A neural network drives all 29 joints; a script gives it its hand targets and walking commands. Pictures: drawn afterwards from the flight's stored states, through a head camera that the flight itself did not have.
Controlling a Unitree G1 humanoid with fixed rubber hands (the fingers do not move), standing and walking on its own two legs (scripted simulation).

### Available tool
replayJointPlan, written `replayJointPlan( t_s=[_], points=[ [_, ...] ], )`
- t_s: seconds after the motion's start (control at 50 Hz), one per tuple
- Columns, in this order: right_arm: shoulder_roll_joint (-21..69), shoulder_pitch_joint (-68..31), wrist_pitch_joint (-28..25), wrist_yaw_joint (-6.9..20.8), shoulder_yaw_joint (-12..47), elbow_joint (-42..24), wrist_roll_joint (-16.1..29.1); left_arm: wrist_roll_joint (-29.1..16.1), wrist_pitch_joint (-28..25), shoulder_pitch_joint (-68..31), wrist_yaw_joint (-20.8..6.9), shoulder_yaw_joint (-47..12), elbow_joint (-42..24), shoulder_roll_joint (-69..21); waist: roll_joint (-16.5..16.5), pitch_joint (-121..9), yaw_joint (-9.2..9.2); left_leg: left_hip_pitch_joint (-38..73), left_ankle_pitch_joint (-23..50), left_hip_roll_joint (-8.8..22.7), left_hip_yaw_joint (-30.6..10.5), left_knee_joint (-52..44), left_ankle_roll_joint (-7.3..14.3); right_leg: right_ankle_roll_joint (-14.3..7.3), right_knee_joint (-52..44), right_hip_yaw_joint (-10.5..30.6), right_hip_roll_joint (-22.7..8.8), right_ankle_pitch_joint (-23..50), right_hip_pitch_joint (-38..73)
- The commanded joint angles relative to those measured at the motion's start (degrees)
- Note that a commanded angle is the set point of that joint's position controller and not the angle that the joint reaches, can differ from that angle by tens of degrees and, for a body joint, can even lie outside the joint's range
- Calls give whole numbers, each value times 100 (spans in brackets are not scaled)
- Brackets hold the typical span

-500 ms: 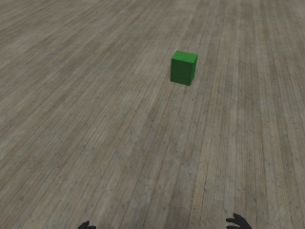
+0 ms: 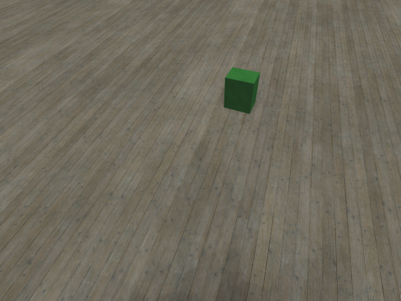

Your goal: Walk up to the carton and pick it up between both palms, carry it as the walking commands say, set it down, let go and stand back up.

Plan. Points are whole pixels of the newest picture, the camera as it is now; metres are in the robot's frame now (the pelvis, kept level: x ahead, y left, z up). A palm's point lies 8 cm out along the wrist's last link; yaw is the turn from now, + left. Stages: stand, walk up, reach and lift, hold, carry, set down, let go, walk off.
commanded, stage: stand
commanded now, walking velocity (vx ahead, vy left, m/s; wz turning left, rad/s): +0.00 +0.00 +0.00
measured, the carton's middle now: (241, 90) +1.61 -0.27 -0.63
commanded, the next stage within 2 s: walk up in 0.60 s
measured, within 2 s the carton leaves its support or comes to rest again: neither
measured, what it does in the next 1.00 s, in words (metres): lifts its left foot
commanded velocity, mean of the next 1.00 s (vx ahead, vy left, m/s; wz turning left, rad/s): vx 0.11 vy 0.00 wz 0.04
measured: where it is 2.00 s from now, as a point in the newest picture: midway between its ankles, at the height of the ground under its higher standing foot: (196, 248)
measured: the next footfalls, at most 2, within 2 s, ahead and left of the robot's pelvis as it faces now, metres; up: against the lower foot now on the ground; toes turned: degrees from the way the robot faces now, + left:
left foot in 1.08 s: +0.05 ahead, +0.17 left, +0.00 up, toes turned +11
right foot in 1.54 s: +0.36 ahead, -0.05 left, +0.00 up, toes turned -5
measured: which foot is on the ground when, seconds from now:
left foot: down 0.00-0.82, up 0.84-1.00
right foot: down 0.00-1.00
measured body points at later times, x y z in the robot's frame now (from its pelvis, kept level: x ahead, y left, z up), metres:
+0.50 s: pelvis +0.00 +0.00 +0.00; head -0.01 -0.01 +0.45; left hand +0.02 +0.23 -0.15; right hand -0.01 -0.23 -0.16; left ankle +0.00 +0.12 -0.74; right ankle +0.01 -0.12 -0.74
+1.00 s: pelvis +0.01 +0.02 +0.02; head +0.01 +0.03 +0.47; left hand -0.02 +0.27 -0.14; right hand +0.06 -0.24 -0.12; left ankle +0.00 +0.14 -0.69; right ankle +0.01 -0.12 -0.74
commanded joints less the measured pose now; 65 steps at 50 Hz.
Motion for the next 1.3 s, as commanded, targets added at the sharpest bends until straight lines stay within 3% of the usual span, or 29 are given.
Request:
replayJointPlan(
  t_s=[0.0,0.02,0.08,0.24,0.3,0.36,0.4,0.42,0.5,0.54,0.6,0.66,0.7,0.78,0.8,0.82,0.84,0.88,0.94,1.02,1.04,1.06,1.08,1.1,1.12,1.16,1.18,1.22,1.28],
  points=[
    [-691,-106,58,-15,-184,-159,-14,57,-67,-108,18,41,-44,269,-356,533,-124,-381,139,375,-415,-694,202,-279,-687,521,-401,350,-272],
    [-351,60,79,-19,-101,-40,56,-19,12,-119,-17,80,-188,514,211,263,-121,-279,-320,464,-589,-907,219,-224,-670,352,-260,148,-299],
    [-50,216,83,-12,11,239,21,26,28,343,51,-18,196,58,-445,473,34,-246,400,314,-365,-634,127,-249,-841,538,-443,231,-202],
    [-209,119,38,-59,-26,640,-36,-44,-49,62,20,90,407,550,101,452,31,-371,237,303,-302,-797,128,-241,-903,485,-407,11,-120],
    [-351,269,46,-37,-60,747,51,-40,-71,146,3,27,716,246,-395,267,-11,-80,578,377,-378,-829,82,-228,-679,420,-414,614,78],
    [-415,250,-21,-129,27,902,-27,-32,-57,66,29,56,689,372,304,397,22,-90,572,461,-559,-1027,165,-179,-718,304,-394,768,129],
    [-236,243,18,-81,40,994,-10,-11,-48,572,64,-32,923,212,142,532,130,-179,492,417,-452,-955,142,-171,-749,353,-401,730,233],
    [107,261,56,-81,130,965,-40,-152,-39,375,32,111,1015,546,-509,598,67,-422,271,412,-614,-1081,128,-204,-719,280,-257,480,228],
    [-605,99,0,-71,-29,1012,-13,-8,49,81,19,16,913,303,342,516,117,-339,-82,334,-432,-1134,63,-150,-840,303,-382,391,125],
    [-76,-27,-2,-60,59,973,-15,-74,-29,288,79,69,1104,526,-307,382,70,-17,437,339,-354,-940,127,-167,-991,328,-401,377,-51],
    [99,534,55,-120,177,1267,9,19,72,229,53,-114,1152,-123,355,392,21,-264,75,446,-569,-1173,135,-188,-675,259,-305,600,133],
    [-523,42,-69,-51,-31,984,32,-57,-109,155,57,4,1211,504,-538,68,-85,173,1123,531,-427,-709,168,-207,-759,350,-432,1514,121],
    [-250,517,-42,-39,14,1325,37,-47,-49,360,82,-116,1249,-63,56,154,-42,-91,275,401,-512,-1015,157,-154,-549,208,-313,850,228],
    [-37,216,53,-137,-12,1135,76,-37,-77,110,88,-68,1075,99,-338,666,-173,-164,154,325,100,-222,-68,-167,-966,684,-757,422,-628],
    [-299,408,62,74,-56,996,-16,-16,-57,927,-48,210,1279,779,-1004,-359,44,-752,-2757,41,106,546,152,-534,-1554,1378,-1158,-3927,115],
    [-636,-450,113,194,-87,374,-157,-24,-45,843,-78,438,1053,1524,-1865,492,332,-1958,-2107,-52,351,2027,-34,-785,-2410,2358,-1994,-4686,-150],
    [-145,-1028,90,230,-71,8,-161,-25,-84,623,-43,348,1022,1196,-2344,910,384,-2378,-1000,322,269,2989,-57,-881,-2739,2332,-2296,-3795,-350],
    [-430,-969,-41,294,-304,29,-192,182,-242,531,-36,307,1069,643,-605,916,-12,-2610,-348,482,11,2822,115,-741,-2543,1875,-2053,-2542,-122],
    [-211,254,-186,340,-318,402,-124,53,-383,114,17,441,869,1140,-515,78,-451,-857,-577,237,385,1746,145,-530,-2237,492,-1525,-1474,-674],
    [184,1289,-74,211,-260,922,-44,14,-365,-146,-14,416,742,823,-833,100,-811,1254,-488,-177,1004,146,-68,-492,-966,-50,-1008,-2455,-2020],
    [-206,1570,-172,177,-359,1076,-91,140,-349,-84,-51,347,774,648,35,211,-922,1795,-772,-10,918,-481,-28,-519,253,-376,-785,-2474,-2329],
    [-393,1951,-293,146,-361,1085,-201,151,-370,-357,-66,192,491,263,1347,183,-1035,2044,-1649,1138,-595,-1321,75,-442,2034,-564,-419,-2283,-3110],
    [-1102,2081,-386,100,-375,949,-187,339,-321,-495,-60,87,306,-103,1746,561,-923,1866,-2147,2341,-2106,-1650,77,-352,3219,-43,-421,-1916,-3671],
    [-1215,1770,-321,99,-385,904,-346,16,-358,-487,-182,64,123,132,1926,417,-676,1104,-3710,2679,-3534,-2741,684,-318,3620,177,-501,-1193,-3872],
    [-1339,1351,-362,135,-417,719,-248,174,-383,-1081,-292,251,-156,750,983,690,-623,648,-4314,3003,-4290,-3192,835,-245,4020,214,-821,-545,-4122],
    [-622,769,-453,240,-307,561,-209,160,-443,-1061,-422,245,-12,637,-305,924,-248,346,-1397,2193,-2272,-2647,638,-187,3753,127,-1121,382,-3428],
    [-661,862,-481,180,-277,498,-157,132,-385,-322,-452,276,370,438,157,674,-38,403,-452,1692,-1537,-2483,140,-158,3447,-92,-912,603,-3049],
    [-480,1389,-466,164,-235,710,-109,135,-260,-410,-481,246,369,335,779,893,-158,307,311,1328,-697,-2441,-133,-185,3861,-240,-851,880,-3082],
    [-457,1687,-516,81,-266,807,-175,72,-191,-1185,-497,163,74,207,480,675,-303,691,698,1320,-313,-2470,376,-121,3086,-492,-722,1081,-3103]
  ],
)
